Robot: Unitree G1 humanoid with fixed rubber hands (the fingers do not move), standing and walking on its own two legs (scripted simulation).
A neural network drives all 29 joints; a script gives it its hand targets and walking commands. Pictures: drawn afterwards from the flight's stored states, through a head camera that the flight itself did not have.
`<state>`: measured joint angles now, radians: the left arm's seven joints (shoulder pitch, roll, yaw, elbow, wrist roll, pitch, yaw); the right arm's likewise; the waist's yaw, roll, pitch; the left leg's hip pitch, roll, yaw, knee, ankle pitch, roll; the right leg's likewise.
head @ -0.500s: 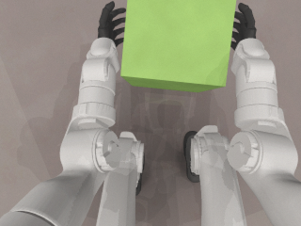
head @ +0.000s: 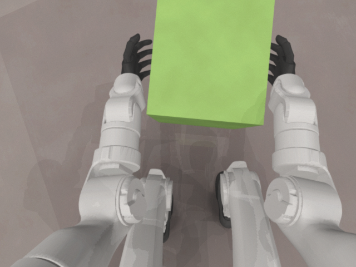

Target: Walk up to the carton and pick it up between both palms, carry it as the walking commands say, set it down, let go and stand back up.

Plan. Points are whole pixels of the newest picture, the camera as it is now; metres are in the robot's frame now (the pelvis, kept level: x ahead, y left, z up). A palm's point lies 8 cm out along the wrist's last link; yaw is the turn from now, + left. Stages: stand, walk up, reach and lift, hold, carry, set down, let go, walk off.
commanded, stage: reach and lift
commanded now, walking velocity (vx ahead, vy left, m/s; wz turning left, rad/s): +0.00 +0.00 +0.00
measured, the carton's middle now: (204, 71) +0.52 -0.06 -0.14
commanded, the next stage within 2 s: none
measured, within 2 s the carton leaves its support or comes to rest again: neither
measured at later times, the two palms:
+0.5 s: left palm (114, 67) +0.48 +0.11 +0.01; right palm (293, 72) +0.45 -0.19 -0.01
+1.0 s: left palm (96, 63) +0.46 +0.11 +0.08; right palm (323, 65) +0.43 -0.20 +0.07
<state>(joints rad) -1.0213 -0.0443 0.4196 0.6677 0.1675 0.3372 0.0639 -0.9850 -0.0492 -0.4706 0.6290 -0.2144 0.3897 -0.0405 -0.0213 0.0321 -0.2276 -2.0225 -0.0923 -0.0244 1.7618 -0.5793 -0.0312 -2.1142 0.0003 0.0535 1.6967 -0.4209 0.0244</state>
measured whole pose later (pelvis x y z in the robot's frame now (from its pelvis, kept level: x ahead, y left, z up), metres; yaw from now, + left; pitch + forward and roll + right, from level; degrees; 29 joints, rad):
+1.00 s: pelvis +0.03 +0.01 +0.12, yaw -2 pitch +39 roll +1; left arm -0.73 -0.14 0.41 0.61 0.22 0.32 0.04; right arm -0.69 0.05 -0.47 0.56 -0.26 0.38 -0.02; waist -0.02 0.03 -0.29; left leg -1.52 -0.08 -0.04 1.33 -0.50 0.00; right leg -1.59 0.00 0.05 1.27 -0.37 0.03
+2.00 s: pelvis +0.07 +0.00 +0.25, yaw -3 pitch +19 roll +1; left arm -0.42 -0.20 0.36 0.47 0.31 0.38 -0.03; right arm -0.37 0.18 -0.43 0.42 -0.32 0.42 0.00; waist -0.01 0.02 -0.17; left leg -0.69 -0.05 -0.07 0.68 -0.31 0.00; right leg -0.77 -0.01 0.04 0.65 -0.21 0.02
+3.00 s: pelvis +0.07 +0.00 +0.28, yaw -2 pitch -7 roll +0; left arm -0.40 -0.18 0.29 0.36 0.31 0.69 -0.03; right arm -0.34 0.17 -0.34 0.27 -0.33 0.75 -0.01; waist 0.00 0.02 0.03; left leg -0.05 -0.03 -0.09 0.40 -0.23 0.01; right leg -0.11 0.00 0.03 0.36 -0.13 0.01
